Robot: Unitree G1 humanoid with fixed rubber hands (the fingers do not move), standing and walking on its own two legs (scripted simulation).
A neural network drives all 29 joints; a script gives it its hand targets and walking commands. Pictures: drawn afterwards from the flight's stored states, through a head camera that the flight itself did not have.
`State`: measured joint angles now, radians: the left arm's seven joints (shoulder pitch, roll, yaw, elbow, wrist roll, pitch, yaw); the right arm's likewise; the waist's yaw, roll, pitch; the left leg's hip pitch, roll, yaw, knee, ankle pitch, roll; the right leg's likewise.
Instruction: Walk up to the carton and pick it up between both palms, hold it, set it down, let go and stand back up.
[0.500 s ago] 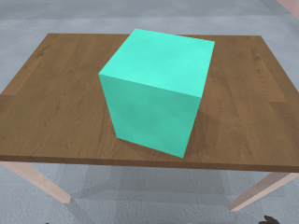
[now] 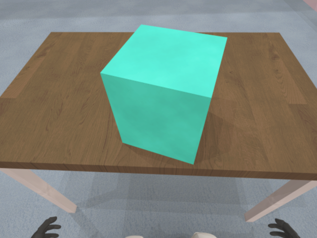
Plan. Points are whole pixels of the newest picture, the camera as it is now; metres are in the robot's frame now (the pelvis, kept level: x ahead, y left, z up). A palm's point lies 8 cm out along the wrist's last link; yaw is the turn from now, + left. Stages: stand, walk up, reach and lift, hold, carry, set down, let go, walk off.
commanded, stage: reach and lift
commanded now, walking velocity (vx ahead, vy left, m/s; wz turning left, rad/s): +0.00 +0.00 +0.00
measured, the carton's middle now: (168, 96) +0.43 +0.00 +0.12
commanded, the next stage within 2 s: none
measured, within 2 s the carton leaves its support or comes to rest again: neither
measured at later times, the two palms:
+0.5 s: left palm (42, 205) +0.20 +0.31 -0.02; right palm (288, 225) +0.16 -0.28 -0.04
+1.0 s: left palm (38, 227) +0.15 +0.27 +0.03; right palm (299, 232) +0.14 -0.25 +0.02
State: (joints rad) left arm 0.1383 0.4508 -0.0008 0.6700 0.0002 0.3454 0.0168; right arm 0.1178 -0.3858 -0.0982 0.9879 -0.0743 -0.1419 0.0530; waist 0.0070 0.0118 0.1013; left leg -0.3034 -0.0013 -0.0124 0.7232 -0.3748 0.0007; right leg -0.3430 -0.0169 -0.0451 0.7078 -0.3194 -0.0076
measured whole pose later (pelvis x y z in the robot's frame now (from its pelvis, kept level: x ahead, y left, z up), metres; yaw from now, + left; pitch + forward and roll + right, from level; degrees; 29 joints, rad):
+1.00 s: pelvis -0.03 -0.01 +0.02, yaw +2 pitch -12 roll +0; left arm 0.20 0.44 0.03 0.21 0.01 0.34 -0.13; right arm 0.36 -0.18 -0.09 0.05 0.02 0.23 -0.13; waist 0.01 0.00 0.11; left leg -0.07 0.05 0.04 0.51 -0.27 0.06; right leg -0.07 0.02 -0.04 0.44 -0.17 -0.01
